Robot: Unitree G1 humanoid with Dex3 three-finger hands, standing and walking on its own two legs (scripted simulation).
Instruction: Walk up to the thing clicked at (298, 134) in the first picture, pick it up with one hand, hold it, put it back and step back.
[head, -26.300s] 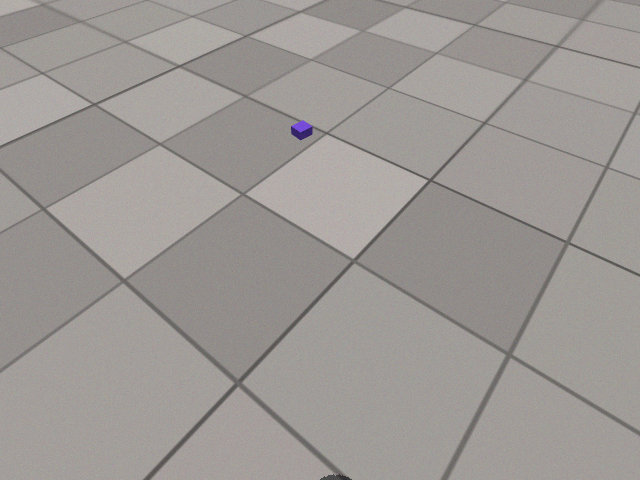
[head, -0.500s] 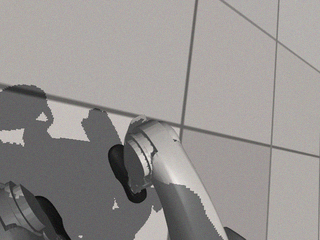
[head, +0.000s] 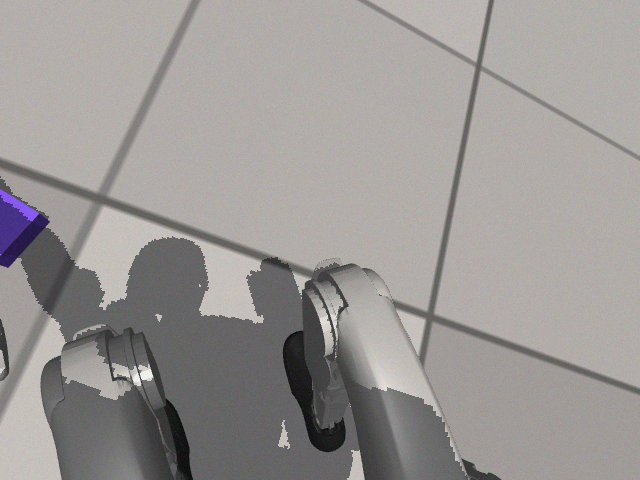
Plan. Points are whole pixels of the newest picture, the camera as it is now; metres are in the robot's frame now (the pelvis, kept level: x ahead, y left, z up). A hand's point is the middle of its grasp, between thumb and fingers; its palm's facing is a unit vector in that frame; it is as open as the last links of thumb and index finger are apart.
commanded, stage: withdraw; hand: left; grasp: from above
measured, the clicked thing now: out of the picture +0.48 +0.32 -0.31
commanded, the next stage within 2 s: home in 0.44 s
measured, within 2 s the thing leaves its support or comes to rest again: neither
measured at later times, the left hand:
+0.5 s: hand out of the picture +0.44 +0.32 -0.12, palm faces -0.53 -0.07 -0.85, open 13.4 cm
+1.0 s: hand (4, 197) +0.47 +0.26 -0.16, palm faces -0.23 -0.49 -0.84, open 10.9 cm
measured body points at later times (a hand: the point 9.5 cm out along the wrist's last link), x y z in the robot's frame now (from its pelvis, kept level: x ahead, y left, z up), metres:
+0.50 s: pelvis -0.02 -0.01 +0.02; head +0.21 +0.08 +0.40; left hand +0.47 +0.32 -0.07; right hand +0.08 -0.29 -0.07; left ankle +0.06 +0.12 -0.30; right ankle +0.12 -0.12 -0.30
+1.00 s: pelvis +0.01 -0.01 +0.01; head +0.25 +0.06 +0.38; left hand +0.48 +0.28 -0.11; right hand +0.04 -0.26 -0.10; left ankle +0.06 +0.12 -0.30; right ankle +0.12 -0.12 -0.30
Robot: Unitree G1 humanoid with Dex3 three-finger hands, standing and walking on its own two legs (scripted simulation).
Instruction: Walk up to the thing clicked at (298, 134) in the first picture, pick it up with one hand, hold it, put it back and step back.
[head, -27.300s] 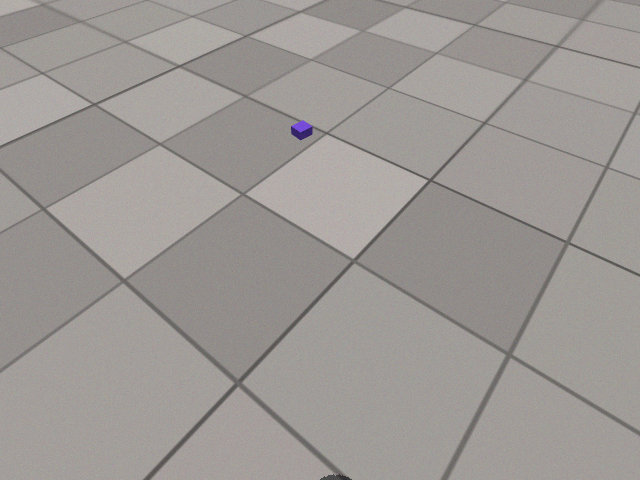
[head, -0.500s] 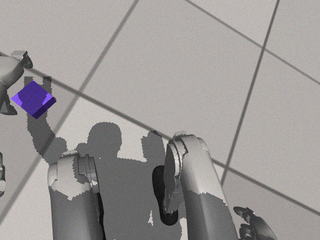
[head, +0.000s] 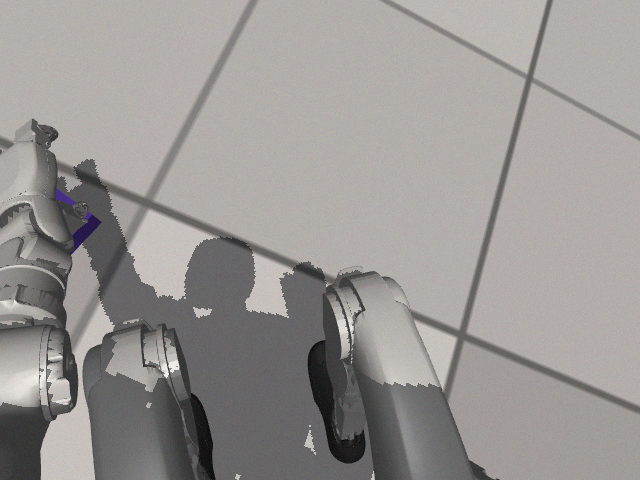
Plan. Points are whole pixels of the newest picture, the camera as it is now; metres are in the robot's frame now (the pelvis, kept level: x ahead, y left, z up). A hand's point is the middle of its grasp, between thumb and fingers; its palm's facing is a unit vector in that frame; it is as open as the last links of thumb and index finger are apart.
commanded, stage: home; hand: left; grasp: from above
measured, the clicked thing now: (56, 223) +0.49 +0.29 -0.32
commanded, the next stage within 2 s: none
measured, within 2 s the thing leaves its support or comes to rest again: neither
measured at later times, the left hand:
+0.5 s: hand out of the picture +0.30 +0.21 +0.07, palm faces +0.06 -0.94 -0.33, open 7.4 cm
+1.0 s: hand out of the picture +0.23 +0.20 +0.28, palm faces +0.18 -0.96 -0.21, open 7.4 cm
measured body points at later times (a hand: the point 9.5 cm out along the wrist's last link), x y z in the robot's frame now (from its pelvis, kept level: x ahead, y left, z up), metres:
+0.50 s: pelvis +0.00 -0.01 +0.18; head +0.15 +0.03 +0.60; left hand +0.30 +0.26 +0.09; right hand +0.23 -0.24 +0.08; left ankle +0.06 +0.12 -0.31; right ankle +0.10 -0.12 -0.31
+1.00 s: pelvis +0.06 +0.00 +0.34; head +0.11 +0.02 +0.79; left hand +0.22 +0.25 +0.29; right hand +0.23 -0.23 +0.27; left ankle +0.06 +0.12 -0.31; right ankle +0.10 -0.12 -0.31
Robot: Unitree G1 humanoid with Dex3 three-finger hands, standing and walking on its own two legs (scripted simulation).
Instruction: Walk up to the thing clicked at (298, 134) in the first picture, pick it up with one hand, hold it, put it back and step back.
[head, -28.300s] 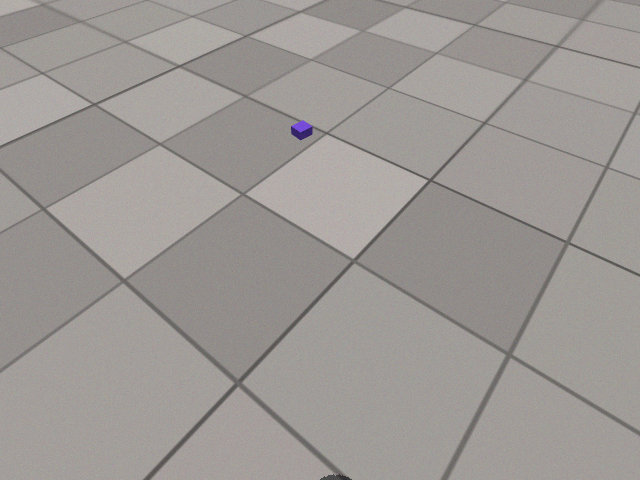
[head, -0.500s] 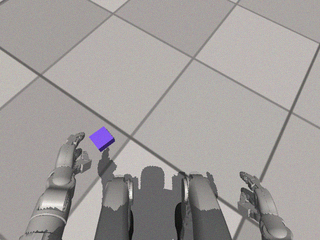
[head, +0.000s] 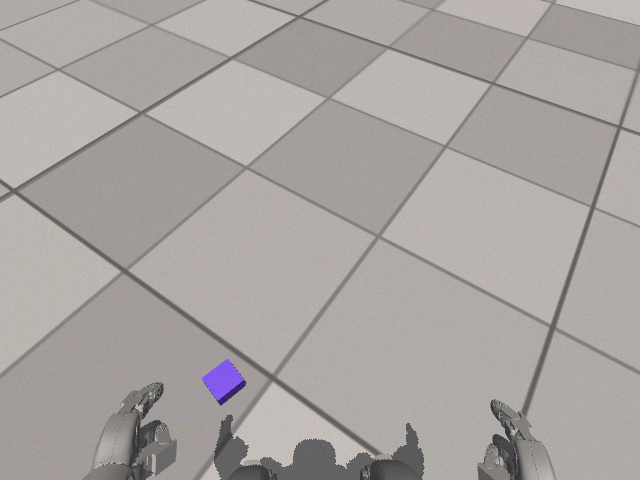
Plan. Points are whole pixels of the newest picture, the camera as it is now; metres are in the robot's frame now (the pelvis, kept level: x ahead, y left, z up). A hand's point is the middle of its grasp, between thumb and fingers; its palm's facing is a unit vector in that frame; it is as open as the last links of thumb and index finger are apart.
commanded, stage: home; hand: left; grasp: from above
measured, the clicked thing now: (224, 381) +0.47 +0.24 -0.66
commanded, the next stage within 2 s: none
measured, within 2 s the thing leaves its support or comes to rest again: neither
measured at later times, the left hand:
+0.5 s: hand (150, 471) +0.17 +0.19 -0.02, palm faces +0.08 -0.98 -0.20, open 7.8 cm
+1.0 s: hand (155, 466) +0.17 +0.18 -0.02, palm faces +0.07 -0.98 -0.20, open 7.6 cm
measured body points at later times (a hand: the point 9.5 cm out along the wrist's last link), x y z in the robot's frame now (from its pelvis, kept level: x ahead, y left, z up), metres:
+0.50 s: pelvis +0.01 +0.00 +0.03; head +0.03 +0.01 +0.48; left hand +0.16 +0.24 -0.01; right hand +0.19 -0.23 -0.03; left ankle +0.01 +0.12 -0.66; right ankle +0.02 -0.13 -0.66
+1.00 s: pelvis +0.01 +0.00 +0.03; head +0.03 +0.00 +0.47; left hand +0.17 +0.23 -0.01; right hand +0.17 -0.24 -0.04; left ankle +0.01 +0.12 -0.66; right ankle +0.02 -0.13 -0.66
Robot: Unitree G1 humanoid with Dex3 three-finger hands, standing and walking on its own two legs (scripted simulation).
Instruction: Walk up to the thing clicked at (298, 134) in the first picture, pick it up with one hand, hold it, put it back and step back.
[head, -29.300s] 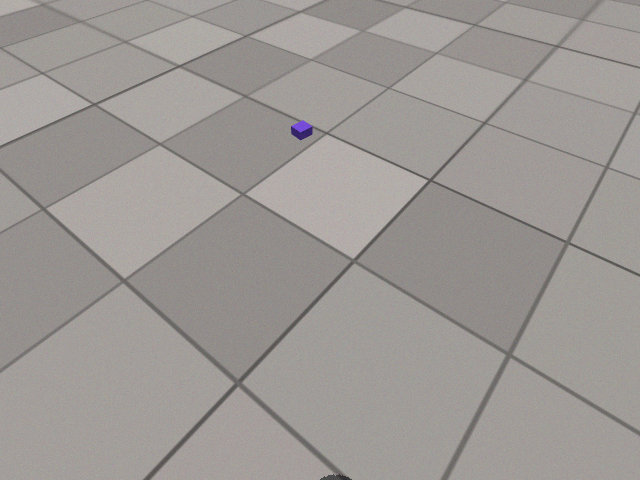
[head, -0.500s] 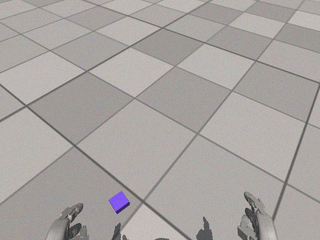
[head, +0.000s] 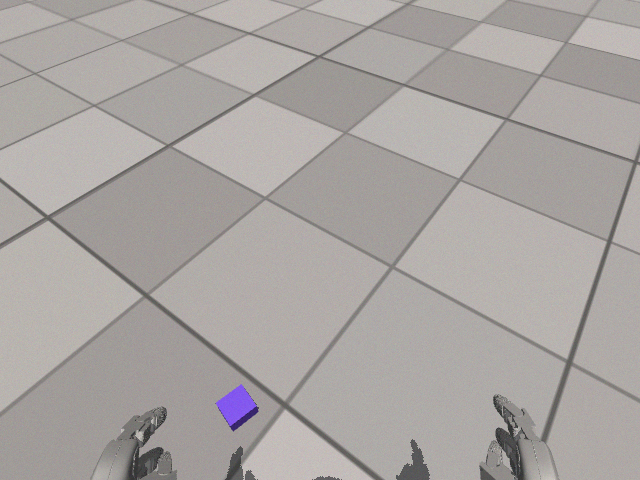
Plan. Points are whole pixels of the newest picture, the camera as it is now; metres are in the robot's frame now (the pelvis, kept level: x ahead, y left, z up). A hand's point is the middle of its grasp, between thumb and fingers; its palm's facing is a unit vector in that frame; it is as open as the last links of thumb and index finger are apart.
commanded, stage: home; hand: left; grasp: from above
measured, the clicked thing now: (237, 407) +0.46 +0.23 -0.69
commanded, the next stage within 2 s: stand in 1.16 s
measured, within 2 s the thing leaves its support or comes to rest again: neither
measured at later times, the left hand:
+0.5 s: hand out of the picture +0.16 +0.18 -0.05, palm faces +0.05 -0.98 -0.20, open 7.4 cm
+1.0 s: hand (169, 478) +0.16 +0.18 -0.05, palm faces +0.05 -0.98 -0.20, open 7.4 cm
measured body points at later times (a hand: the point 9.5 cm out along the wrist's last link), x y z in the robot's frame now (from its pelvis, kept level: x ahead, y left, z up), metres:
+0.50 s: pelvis +0.00 +0.00 +0.00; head +0.01 +0.00 +0.45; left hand +0.15 +0.23 -0.03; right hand +0.16 -0.25 -0.06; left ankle +0.00 +0.12 -0.68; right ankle +0.01 -0.13 -0.68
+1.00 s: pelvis +0.00 +0.00 +0.00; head +0.02 +0.01 +0.45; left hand +0.16 +0.23 -0.03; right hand +0.16 -0.24 -0.06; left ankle +0.00 +0.12 -0.68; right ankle +0.01 -0.13 -0.68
